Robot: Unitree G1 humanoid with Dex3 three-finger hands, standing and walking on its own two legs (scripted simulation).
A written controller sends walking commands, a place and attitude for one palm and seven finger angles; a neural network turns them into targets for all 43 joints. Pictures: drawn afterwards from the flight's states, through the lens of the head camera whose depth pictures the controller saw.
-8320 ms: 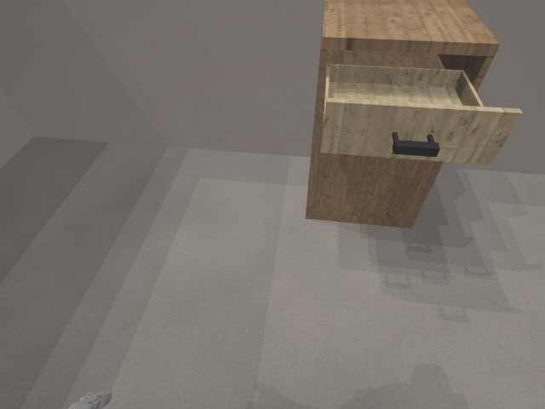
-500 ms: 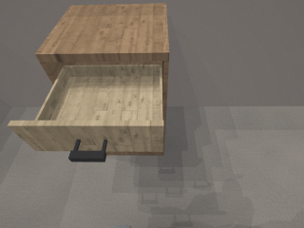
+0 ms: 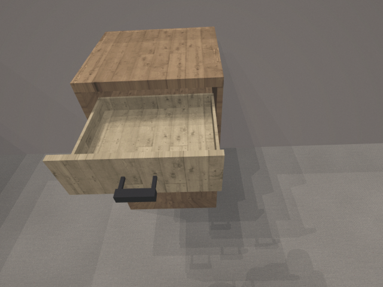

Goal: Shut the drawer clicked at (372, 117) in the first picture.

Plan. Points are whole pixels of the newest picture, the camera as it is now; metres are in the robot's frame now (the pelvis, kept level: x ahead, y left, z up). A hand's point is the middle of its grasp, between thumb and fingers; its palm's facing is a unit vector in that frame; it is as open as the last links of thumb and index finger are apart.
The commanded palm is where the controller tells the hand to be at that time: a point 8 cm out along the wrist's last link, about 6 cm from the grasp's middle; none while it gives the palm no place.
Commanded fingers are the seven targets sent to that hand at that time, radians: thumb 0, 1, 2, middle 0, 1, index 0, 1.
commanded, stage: come to a stop and stand still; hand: left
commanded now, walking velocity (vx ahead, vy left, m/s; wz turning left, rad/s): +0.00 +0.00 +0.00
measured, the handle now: (137, 187) +0.37 +0.18 -0.03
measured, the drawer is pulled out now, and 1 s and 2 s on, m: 0.30 0.30 0.30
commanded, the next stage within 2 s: look again from close up in 0.04 s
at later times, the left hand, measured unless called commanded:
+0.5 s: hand out of the picture +0.04 +0.16 -0.16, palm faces +0.02 -0.97 -0.22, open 7.3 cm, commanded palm none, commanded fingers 0.00 0.90 0.90 -0.20 -0.30 -0.20 -0.30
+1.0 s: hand (133, 237) +0.22 +0.14 +0.00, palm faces +0.12 -0.99 +0.04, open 6.7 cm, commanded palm +0.14 +0.20 -0.04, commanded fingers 0.00 0.90 0.90 -0.50 -0.62 -0.50 -0.62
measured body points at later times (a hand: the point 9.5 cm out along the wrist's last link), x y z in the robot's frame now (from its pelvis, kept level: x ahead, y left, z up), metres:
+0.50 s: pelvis +0.03 -0.01 +0.01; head +0.04 -0.03 +0.46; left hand +0.04 +0.22 -0.14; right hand +0.01 -0.22 -0.16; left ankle +0.02 +0.09 -0.73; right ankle +0.08 -0.12 -0.73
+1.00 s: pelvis +0.05 -0.02 -0.04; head +0.06 -0.02 +0.41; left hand +0.21 +0.20 +0.00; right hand +0.25 -0.28 -0.09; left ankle +0.03 +0.09 -0.73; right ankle +0.08 -0.12 -0.73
